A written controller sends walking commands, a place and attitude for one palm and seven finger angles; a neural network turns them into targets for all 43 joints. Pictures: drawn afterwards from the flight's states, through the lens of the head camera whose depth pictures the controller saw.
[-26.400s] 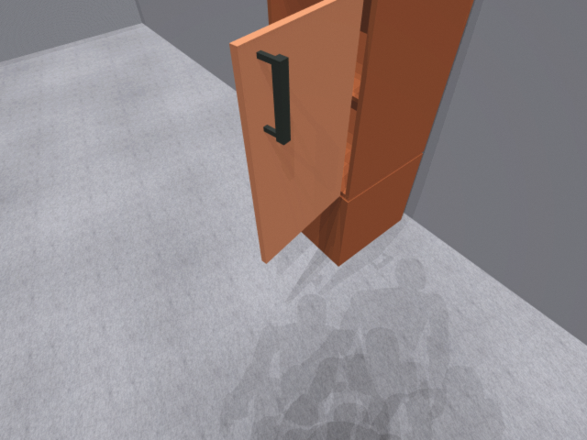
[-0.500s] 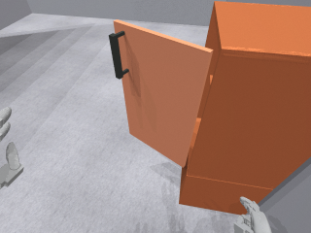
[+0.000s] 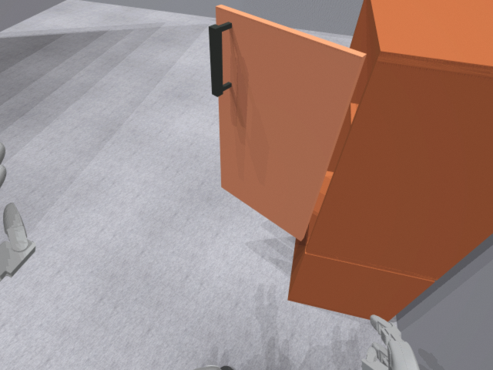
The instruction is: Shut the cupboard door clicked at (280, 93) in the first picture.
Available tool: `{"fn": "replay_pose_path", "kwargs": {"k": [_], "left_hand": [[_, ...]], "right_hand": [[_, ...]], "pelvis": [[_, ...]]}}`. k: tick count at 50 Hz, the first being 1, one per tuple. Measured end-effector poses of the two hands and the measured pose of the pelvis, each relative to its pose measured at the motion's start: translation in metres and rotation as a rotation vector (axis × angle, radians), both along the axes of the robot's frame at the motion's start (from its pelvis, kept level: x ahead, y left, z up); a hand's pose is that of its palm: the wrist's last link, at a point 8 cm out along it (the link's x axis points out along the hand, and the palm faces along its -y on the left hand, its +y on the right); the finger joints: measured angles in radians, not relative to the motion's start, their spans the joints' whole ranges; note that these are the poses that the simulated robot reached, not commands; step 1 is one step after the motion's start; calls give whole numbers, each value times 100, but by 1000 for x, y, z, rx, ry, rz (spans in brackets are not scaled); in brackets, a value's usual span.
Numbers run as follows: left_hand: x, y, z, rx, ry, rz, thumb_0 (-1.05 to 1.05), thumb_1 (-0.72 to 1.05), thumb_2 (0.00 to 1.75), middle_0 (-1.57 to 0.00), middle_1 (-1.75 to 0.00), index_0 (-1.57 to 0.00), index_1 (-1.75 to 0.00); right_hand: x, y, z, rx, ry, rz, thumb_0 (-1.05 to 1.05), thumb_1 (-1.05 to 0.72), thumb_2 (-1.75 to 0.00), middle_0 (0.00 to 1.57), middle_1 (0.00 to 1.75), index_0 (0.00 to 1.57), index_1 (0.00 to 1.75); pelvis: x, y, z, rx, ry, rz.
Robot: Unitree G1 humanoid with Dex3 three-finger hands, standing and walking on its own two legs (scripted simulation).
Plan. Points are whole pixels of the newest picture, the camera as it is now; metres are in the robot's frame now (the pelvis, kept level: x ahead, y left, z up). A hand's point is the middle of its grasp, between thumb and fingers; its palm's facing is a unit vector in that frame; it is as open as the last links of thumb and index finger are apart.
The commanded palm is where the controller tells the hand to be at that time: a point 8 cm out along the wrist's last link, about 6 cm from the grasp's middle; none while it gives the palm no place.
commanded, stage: step back with the hand held close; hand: left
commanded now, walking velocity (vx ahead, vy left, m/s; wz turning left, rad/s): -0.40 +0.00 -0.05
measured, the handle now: (222, 60) +0.72 +0.11 +0.16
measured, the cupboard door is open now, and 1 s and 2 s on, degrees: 63 63 63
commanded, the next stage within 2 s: stop stepping back and stand still in 0.24 s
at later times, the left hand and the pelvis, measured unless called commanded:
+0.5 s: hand out of the picture +0.13 +0.28 +0.18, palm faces +0.38 -0.82 -0.43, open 7.4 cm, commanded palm +0.08 +0.31 +0.19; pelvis -0.08 +0.02 +0.00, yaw -3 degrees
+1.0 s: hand out of the picture +0.09 +0.32 +0.19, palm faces +0.40 -0.82 -0.42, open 7.4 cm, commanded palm +0.06 +0.35 +0.19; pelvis -0.10 +0.07 +0.00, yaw -4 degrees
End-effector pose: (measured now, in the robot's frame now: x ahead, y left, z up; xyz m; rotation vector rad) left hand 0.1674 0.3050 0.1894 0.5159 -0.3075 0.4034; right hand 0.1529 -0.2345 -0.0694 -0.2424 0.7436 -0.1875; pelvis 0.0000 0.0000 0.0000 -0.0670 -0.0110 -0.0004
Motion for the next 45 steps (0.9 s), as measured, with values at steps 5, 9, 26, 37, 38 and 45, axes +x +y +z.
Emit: {"fn": "replay_pose_path", "kwargs": {"k": [5, 9, 26, 37, 38, 45], "left_hand": [[-23, -6, 8, 56, 0, -43, 2, 89, 90, -21, -30, -21, -31], [-46, -7, 12, 87, -21, -50, 2, 89, 90, -21, -30, -22, -31], [-84, 12, 5, 37, -3, -93, 2, 89, 90, -21, -30, -21, -31], [-82, 40, -8, -60, -23, -56, 2, 89, 90, -21, -30, -22, -31], [-81, 43, -9, -72, -24, -50, 2, 89, 90, -21, -30, -22, -31], [-103, 39, 10, -10, 11, -90, 2, 89, 90, -21, -30, -21, -31]], "right_hand": [[-9, -1, 5, 6, -30, 13, 2, -90, -90, 20, 30, 20, 30], [-23, -4, 5, -15, -10, 21, 2, -90, -90, 20, 30, 20, 30], [-100, 33, 2, 16, 11, 1, 2, -90, -90, 20, 30, 20, 30], [-140, 27, -10, -32, 42, -128, 2, -90, -90, 20, 30, 20, 30], [-141, 28, -8, -34, 40, -133, 2, -90, -90, 20, 30, 20, 30], [-147, 44, 7, 0, 12, -79, 2, -90, -90, 20, 30, 20, 30]], "pelvis": [[-18, -2, -1, -2, 6, 11], [-29, 0, -3, 26, 3, -7], [-82, 22, 0, 14, 50, -57], [-86, 46, -7, 4, -46, -47], [-87, 47, -6, 6, -46, -47], [-108, 53, 7, 23, -20, -28]]}}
